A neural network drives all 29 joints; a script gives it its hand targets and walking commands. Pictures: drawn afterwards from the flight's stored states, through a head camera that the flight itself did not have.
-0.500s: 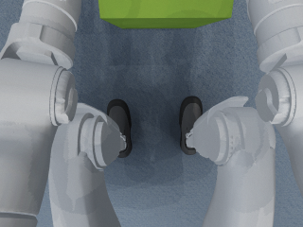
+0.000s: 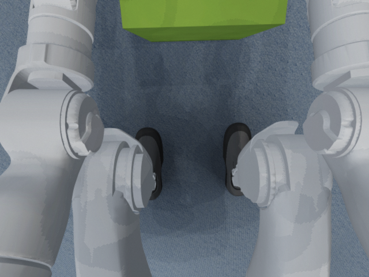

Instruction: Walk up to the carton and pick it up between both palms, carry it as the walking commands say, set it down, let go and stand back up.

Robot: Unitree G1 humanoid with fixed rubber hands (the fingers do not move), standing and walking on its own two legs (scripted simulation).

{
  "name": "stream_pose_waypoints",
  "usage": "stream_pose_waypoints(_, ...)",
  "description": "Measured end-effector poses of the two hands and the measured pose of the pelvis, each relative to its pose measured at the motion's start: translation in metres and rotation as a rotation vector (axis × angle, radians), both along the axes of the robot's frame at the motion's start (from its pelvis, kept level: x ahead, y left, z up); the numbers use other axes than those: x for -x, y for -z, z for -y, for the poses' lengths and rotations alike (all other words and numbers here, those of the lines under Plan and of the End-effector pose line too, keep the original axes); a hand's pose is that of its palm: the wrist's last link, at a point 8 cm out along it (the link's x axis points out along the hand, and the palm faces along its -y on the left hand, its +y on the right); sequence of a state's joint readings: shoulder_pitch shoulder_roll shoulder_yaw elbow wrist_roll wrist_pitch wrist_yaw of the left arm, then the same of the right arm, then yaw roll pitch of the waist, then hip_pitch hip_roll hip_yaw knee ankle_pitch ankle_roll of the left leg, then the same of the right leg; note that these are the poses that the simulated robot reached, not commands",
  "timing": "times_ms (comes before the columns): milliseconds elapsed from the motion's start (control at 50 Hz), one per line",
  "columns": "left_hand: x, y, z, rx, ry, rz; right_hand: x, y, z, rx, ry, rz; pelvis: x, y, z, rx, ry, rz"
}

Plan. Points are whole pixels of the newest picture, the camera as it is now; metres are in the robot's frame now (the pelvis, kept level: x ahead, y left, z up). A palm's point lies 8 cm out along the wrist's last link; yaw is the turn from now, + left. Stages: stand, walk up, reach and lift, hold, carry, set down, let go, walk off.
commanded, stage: reach and lift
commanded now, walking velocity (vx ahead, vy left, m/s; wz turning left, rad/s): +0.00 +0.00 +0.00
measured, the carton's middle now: out of the picture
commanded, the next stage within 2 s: none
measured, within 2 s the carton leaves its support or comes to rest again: leaves its support in 0.42 s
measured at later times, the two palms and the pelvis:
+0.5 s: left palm out of the picture +0.58 +0.12 -0.14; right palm out of the picture +0.56 -0.17 -0.14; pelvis +0.01 +0.00 +0.01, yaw +0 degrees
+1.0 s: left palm out of the picture +0.58 +0.12 -0.07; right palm out of the picture +0.56 -0.16 -0.07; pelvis +0.01 +0.00 +0.05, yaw +0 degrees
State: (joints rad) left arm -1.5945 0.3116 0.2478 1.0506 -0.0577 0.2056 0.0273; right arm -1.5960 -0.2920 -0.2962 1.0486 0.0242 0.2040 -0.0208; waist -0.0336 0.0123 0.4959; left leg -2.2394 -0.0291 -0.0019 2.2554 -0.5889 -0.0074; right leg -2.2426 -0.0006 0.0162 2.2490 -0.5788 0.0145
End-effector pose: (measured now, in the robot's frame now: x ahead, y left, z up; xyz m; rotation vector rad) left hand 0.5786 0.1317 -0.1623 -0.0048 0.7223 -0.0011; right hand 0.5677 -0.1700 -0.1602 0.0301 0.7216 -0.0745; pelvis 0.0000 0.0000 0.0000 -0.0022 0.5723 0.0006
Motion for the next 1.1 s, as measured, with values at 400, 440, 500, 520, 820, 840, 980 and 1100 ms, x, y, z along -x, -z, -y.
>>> stream_pose_waypoints(400, -0.001, -0.006, 0.005, -0.04, -0.015, -0.009, 0.0, -0.007, 0.0, 0.034, 0.002, -0.031, -0.011, -0.003, 0.0, 0.006, 0.001, -0.055)
stream_pose_waypoints(440, -0.002, -0.011, 0.008, -0.046, -0.027, -0.007, 0.002, -0.012, 0.001, 0.04, 0.014, -0.031, -0.012, -0.006, 0.0, 0.006, 0.0, -0.066)
stream_pose_waypoints(500, -0.003, -0.023, 0.011, -0.056, -0.048, 0.002, 0.003, -0.021, 0.001, 0.043, 0.037, -0.024, -0.013, -0.011, 0.002, 0.004, 0.0, -0.081)
stream_pose_waypoints(520, -0.004, -0.027, 0.011, -0.059, -0.053, 0.005, 0.004, -0.024, 0.0, 0.045, 0.045, -0.022, -0.014, -0.013, 0.002, 0.003, 0.0, -0.086)
stream_pose_waypoints(820, -0.005, -0.078, 0.007, -0.07, -0.06, 0.034, 0.007, -0.067, -0.007, 0.051, 0.07, -0.002, -0.013, -0.042, 0.003, -0.001, -0.004, -0.148)
stream_pose_waypoints(840, -0.005, -0.08, 0.007, -0.07, -0.06, 0.034, 0.007, -0.07, -0.007, 0.051, 0.07, -0.002, -0.013, -0.044, 0.003, -0.001, -0.004, -0.151)
stream_pose_waypoints(980, -0.002, -0.091, 0.008, -0.065, -0.065, 0.034, 0.007, -0.085, -0.006, 0.051, 0.075, 0.003, -0.014, -0.054, 0.002, 0.001, -0.001, -0.172)
stream_pose_waypoints(1100, 0.0, -0.104, 0.007, -0.06, -0.071, 0.038, 0.008, -0.099, -0.006, 0.05, 0.078, 0.008, -0.015, -0.062, 0.001, 0.0, -0.001, -0.184)
